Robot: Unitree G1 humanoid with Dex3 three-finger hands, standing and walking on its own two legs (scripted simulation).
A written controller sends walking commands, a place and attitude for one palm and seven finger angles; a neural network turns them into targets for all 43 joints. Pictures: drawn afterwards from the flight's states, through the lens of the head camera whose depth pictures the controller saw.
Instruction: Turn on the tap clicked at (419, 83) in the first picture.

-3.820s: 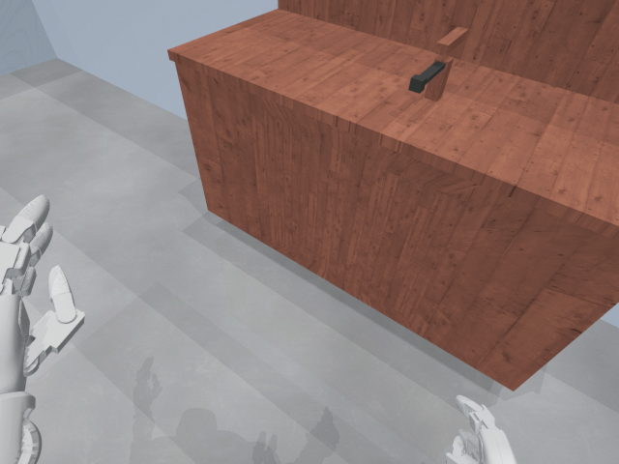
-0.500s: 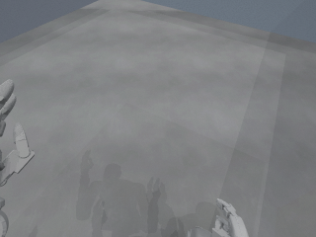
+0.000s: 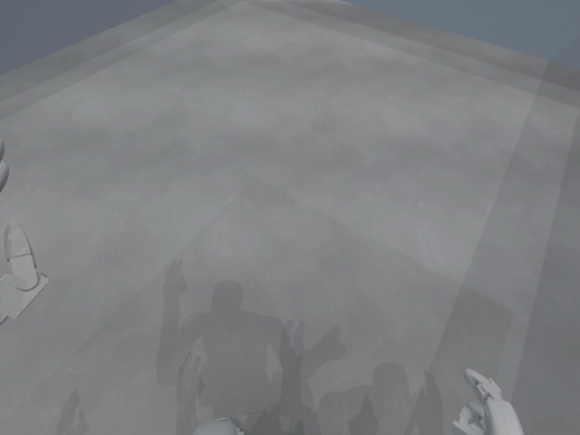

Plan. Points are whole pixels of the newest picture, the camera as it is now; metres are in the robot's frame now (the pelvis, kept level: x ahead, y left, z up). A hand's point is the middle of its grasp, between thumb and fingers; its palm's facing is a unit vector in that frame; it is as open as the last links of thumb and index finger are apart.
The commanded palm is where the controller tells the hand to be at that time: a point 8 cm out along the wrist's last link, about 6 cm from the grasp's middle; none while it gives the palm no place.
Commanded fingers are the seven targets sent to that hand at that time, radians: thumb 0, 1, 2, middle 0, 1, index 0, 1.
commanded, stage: walk around to get in front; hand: left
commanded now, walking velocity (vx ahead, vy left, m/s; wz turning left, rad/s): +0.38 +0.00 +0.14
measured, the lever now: out of the picture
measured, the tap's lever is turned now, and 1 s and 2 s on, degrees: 0 0 0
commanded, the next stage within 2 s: walk to a spot facing it in 0.92 s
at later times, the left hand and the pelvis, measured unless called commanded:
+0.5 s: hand (121, 185) +0.34 +0.22 +0.18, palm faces +0.51 -0.73 -0.44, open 7.4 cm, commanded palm +0.28 +0.25 +0.18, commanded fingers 0.00 0.90 0.90 -0.20 -0.30 -0.20 -0.30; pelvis +0.14 -0.04 -0.01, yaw +4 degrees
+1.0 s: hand (129, 102) +0.48 +0.26 +0.19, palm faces +0.52 -0.76 -0.40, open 7.4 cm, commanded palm +0.41 +0.29 +0.18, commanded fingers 0.00 0.90 0.90 -0.20 -0.30 -0.20 -0.30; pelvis +0.29 -0.01 +0.00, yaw +8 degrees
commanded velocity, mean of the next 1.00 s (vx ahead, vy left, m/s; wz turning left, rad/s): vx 0.35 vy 0.00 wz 0.15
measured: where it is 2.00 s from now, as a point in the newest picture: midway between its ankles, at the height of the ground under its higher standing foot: (300, 393)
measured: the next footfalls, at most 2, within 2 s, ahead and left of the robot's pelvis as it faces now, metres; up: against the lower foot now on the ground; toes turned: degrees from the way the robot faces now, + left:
left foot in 0.04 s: +0.13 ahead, +0.13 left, +0.00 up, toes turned +10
right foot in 0.38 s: +0.22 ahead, -0.14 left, +0.00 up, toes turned -9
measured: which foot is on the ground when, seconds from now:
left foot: up 0.00-0.02, down 0.04-0.38, up 0.40-0.76, down 0.78-1.00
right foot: down 0.00-0.04, up 0.06-0.36, down 0.38-0.78, up 0.80-1.00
